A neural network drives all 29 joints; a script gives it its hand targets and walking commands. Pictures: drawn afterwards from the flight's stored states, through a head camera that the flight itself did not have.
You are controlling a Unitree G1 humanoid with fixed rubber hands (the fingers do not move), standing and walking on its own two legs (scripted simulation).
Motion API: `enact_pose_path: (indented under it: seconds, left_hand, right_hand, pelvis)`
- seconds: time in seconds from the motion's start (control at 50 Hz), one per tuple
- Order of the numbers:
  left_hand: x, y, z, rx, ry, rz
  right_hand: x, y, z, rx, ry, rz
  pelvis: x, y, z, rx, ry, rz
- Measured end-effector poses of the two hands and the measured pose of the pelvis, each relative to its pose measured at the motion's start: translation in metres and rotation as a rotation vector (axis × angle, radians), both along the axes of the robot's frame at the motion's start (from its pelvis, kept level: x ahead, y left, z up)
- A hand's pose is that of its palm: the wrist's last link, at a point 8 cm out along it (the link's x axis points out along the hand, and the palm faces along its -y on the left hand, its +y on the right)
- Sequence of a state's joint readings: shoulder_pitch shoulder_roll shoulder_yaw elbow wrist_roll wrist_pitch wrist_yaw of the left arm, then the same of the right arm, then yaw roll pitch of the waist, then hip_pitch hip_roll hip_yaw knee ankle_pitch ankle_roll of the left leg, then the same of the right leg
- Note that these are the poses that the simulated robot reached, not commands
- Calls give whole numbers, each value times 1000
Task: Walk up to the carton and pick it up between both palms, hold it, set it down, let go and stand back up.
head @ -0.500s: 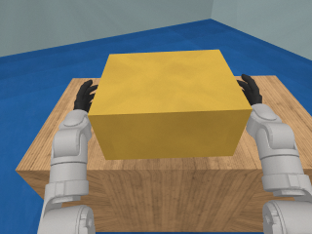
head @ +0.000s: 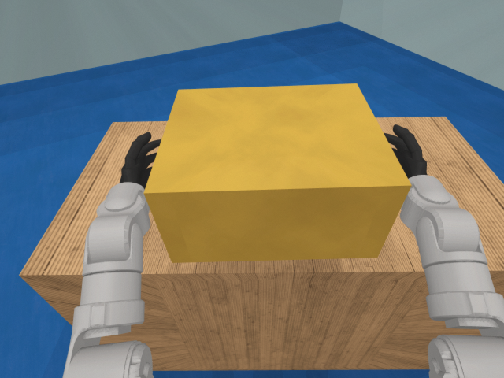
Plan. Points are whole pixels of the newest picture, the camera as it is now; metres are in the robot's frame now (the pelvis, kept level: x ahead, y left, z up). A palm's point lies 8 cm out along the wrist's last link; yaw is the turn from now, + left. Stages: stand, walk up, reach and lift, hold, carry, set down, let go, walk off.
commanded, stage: hold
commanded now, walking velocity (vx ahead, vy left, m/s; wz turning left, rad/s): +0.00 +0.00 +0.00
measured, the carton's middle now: (270, 167) +0.40 -0.02 +0.15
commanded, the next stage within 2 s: none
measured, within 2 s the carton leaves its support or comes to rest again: neither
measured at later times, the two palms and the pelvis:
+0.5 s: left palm (134, 187) +0.35 +0.19 +0.16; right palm (408, 180) +0.34 -0.22 +0.17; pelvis +0.00 +0.00 +0.00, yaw +0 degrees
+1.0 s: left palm (125, 178) +0.36 +0.20 +0.17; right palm (398, 167) +0.36 -0.20 +0.18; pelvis +0.00 +0.01 +0.00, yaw +1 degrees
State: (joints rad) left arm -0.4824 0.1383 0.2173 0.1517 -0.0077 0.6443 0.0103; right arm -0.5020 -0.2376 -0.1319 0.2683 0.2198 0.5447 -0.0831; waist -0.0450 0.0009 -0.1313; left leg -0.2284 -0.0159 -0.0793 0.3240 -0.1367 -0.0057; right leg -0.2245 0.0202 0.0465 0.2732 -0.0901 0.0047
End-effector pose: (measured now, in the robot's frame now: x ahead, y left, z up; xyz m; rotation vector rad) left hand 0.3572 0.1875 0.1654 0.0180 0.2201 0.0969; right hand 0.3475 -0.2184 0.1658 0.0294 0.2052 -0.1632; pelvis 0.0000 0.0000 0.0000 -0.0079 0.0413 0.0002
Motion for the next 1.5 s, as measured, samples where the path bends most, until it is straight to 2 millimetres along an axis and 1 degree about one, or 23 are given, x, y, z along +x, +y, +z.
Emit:
enact_pose_path:
  seconds: [0.26,0.56,0.68,0.78,0.86,0.92,1.06,1.24,1.36,1.5]
  left_hand:
    - [-3,4,-2,-9,-4,3]
    - [-5,2,-1,4,-3,-2]
    - [9,7,-7,-21,65,0]
    - [10,12,5,17,15,1]
    - [8,15,13,10,-10,12]
    - [8,16,13,-6,8,16]
    - [6,14,4,-7,38,-5]
    - [1,8,6,6,23,-8]
    - [2,6,6,-3,38,0]
    - [4,9,8,-11,37,9]
  right_hand:
    - [-2,4,3,-3,-3,1]
    - [-5,2,-1,5,-3,-4]
    - [7,6,-2,1,66,-10]
    - [13,12,11,-20,18,3]
    - [14,14,19,-10,-7,8]
    - [13,15,18,-6,12,6]
    - [6,14,11,-20,43,-4]
    - [1,8,12,-16,26,-6]
    - [3,6,10,-2,38,-5]
    - [8,9,12,-3,37,3]
  pelvis:
    - [5,1,1,-5,-23,13]
    - [3,3,0,-4,-23,5]
    - [-2,3,0,0,-20,-11]
    - [-2,4,0,-5,3,1]
    - [-2,5,0,-6,-9,10]
    - [-1,5,1,-5,-27,12]
    - [-1,6,0,-6,-35,12]
    - [-6,7,0,-6,-35,4]
    - [-10,6,0,-1,-31,-2]
    - [-13,3,0,1,-20,-3]
